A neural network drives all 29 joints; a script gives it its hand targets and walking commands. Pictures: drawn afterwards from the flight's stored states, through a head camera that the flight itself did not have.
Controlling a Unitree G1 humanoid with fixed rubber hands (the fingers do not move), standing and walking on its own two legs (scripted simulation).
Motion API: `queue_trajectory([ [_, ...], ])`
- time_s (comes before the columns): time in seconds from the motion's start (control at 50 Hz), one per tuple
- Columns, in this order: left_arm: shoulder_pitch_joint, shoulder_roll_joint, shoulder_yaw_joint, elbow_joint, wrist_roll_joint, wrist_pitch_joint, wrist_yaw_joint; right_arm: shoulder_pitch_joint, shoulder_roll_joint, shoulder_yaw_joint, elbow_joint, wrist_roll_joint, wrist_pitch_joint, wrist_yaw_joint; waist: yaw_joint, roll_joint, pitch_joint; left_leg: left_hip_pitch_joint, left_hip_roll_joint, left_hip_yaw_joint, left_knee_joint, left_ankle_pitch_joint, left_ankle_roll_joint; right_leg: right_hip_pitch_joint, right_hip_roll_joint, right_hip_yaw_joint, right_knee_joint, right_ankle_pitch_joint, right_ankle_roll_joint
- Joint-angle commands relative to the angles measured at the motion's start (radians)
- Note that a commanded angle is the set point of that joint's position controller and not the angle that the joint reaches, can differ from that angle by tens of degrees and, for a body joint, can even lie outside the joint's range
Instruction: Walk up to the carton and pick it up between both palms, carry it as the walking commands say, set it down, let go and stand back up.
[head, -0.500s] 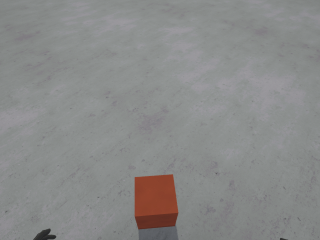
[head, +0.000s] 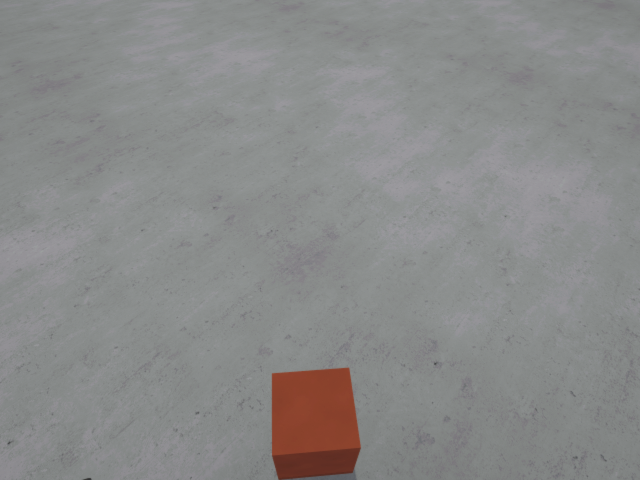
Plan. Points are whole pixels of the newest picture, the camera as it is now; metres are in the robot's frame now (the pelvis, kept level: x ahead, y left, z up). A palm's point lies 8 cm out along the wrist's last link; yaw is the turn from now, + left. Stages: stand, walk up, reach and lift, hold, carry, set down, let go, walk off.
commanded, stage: walk up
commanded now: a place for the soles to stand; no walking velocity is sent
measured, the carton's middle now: (313, 424) +0.41 +0.01 -0.65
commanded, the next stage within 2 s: reach and lift in 0.62 s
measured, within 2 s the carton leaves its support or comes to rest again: neither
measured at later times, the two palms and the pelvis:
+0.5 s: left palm out of the picture +0.13 +0.32 -0.10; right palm out of the picture +0.12 -0.33 -0.10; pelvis +0.02 +0.00 +0.00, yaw +0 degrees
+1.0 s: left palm out of the picture +0.17 +0.29 -0.11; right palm (538, 462) +0.19 -0.29 -0.10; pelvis -0.04 +0.00 -0.03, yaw +4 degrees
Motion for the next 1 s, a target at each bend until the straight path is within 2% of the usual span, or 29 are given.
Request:
queue_trajectory([
  [0.0,-0.036,0.181,0.029,-0.045,-0.001,-0.006,0.009,-0.031,-0.185,-0.038,-0.045,0.003,-0.002,-0.006,0.000,0.008,-0.085,0.047,0.068,-0.059,-0.047,0.261,0.079,0.016,-0.065,0.042,-0.042,0.319,-0.087],
  [0.14,-0.034,0.180,0.027,-0.047,0.002,-0.002,0.014,-0.032,-0.185,-0.050,-0.054,0.002,0.008,-0.008,-0.001,0.011,-0.076,0.059,0.072,-0.058,-0.030,0.287,0.087,0.007,-0.060,0.027,-0.016,0.333,-0.087],
  [0.3,-0.033,0.183,0.029,-0.057,0.005,0.000,0.018,-0.034,-0.173,-0.053,-0.069,0.000,0.013,-0.009,-0.002,-0.011,-0.074,0.051,0.056,-0.048,-0.004,0.278,0.082,0.014,-0.069,0.044,-0.021,0.336,-0.096],
  [0.46,-0.035,0.176,0.030,-0.067,0.008,0.001,0.017,-0.027,-0.182,-0.057,-0.080,-0.003,0.013,-0.011,-0.001,0.010,-0.071,0.053,0.076,-0.060,-0.018,0.286,0.091,0.009,-0.056,0.022,-0.001,0.333,-0.087],
  [0.6,-0.036,0.184,0.035,-0.077,0.008,0.001,0.017,-0.027,-0.168,-0.050,-0.092,-0.003,0.013,-0.010,-0.001,-0.023,-0.070,0.038,0.049,-0.046,-0.007,0.237,0.078,0.017,-0.073,0.061,-0.040,0.317,-0.101],
  [0.62,-0.177,0.119,0.127,-0.428,0.037,0.024,-0.017,-0.119,-0.062,-0.122,-0.443,-0.015,0.036,0.006,-0.026,-0.028,0.054,-0.199,-0.142,-0.068,0.002,0.265,0.022,-0.203,0.083,-0.067,-0.022,0.270,-0.009],
  [0.64,-0.088,0.124,0.141,-0.431,0.074,0.075,-0.028,-0.113,-0.050,-0.137,-0.505,0.006,0.083,0.018,-0.012,-0.010,0.007,-0.116,-0.122,-0.057,0.027,0.331,0.025,-0.210,0.080,-0.099,-0.024,0.336,-0.005],
  [0.66,-0.053,0.120,0.159,-0.425,0.066,0.127,-0.036,-0.085,-0.086,-0.180,-0.494,-0.018,0.124,0.020,-0.004,0.002,-0.036,-0.075,-0.107,-0.055,0.024,0.344,0.010,-0.164,0.070,-0.104,-0.027,0.365,0.001],
  [0.7,-0.009,0.141,0.204,-0.428,0.082,0.190,-0.038,-0.028,-0.104,-0.234,-0.480,-0.073,0.187,0.019,-0.022,-0.007,-0.071,-0.061,-0.105,-0.039,0.011,0.258,0.003,-0.111,0.070,-0.109,-0.023,0.322,0.009],
  [0.72,0.006,0.119,0.205,-0.449,0.098,0.204,-0.038,0.011,-0.076,-0.235,-0.474,-0.080,0.204,0.021,-0.028,0.014,-0.109,-0.054,-0.104,-0.049,0.014,0.253,0.004,-0.074,0.074,-0.107,-0.010,0.318,0.008],
  [0.76,0.012,0.083,0.184,-0.479,0.109,0.203,-0.043,0.049,-0.040,-0.228,-0.482,-0.077,0.204,0.030,-0.038,-0.008,-0.163,-0.044,-0.112,-0.061,0.034,0.266,0.012,-0.053,0.085,-0.109,0.006,0.331,0.012],
  [0.82,-0.055,0.054,0.163,-0.534,0.094,0.193,-0.045,-0.025,-0.020,-0.232,-0.527,-0.057,0.190,0.034,-0.038,-0.014,-0.156,-0.100,-0.117,-0.067,0.083,0.232,0.008,-0.111,0.084,-0.098,0.037,0.299,0.018],
  [0.9,-0.215,0.057,0.164,-0.597,0.071,0.205,-0.036,-0.186,-0.031,-0.232,-0.574,-0.028,0.204,0.039,-0.034,0.013,-0.162,-0.199,-0.113,-0.067,0.173,0.140,-0.002,-0.223,0.068,-0.088,0.123,0.198,0.014],
  [0.98,-0.323,0.061,0.147,-0.592,0.044,0.239,-0.017,-0.305,-0.052,-0.220,-0.555,-0.005,0.238,0.039,-0.027,0.031,-0.269,-0.256,-0.108,-0.075,0.243,0.136,0.000,-0.289,0.073,-0.094,0.211,0.171,0.006],
])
